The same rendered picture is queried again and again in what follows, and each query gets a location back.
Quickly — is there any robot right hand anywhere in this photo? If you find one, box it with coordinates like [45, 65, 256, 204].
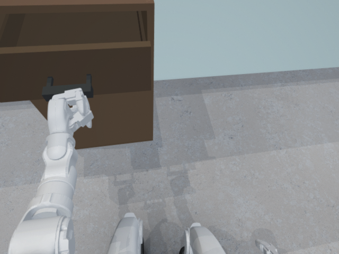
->
[255, 239, 278, 254]

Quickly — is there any robot right thigh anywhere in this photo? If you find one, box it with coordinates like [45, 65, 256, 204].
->
[184, 226, 226, 254]

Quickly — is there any robot left hand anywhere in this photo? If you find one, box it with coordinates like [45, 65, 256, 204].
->
[47, 88, 94, 137]

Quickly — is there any robot thigh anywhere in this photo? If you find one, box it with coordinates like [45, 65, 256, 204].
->
[184, 226, 226, 254]
[106, 217, 143, 254]

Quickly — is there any left robot forearm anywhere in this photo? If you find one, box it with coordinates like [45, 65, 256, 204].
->
[7, 132, 78, 254]

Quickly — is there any handle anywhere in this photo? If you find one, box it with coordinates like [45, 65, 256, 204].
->
[42, 74, 93, 102]

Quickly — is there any cabinet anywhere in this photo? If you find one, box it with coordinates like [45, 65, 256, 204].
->
[0, 0, 155, 149]

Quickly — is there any robot left upper arm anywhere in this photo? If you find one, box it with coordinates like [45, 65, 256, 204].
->
[11, 215, 75, 254]

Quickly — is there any drawer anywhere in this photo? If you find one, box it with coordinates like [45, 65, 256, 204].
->
[0, 11, 151, 103]

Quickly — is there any robot left thigh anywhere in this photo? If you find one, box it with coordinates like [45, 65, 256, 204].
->
[106, 217, 143, 254]

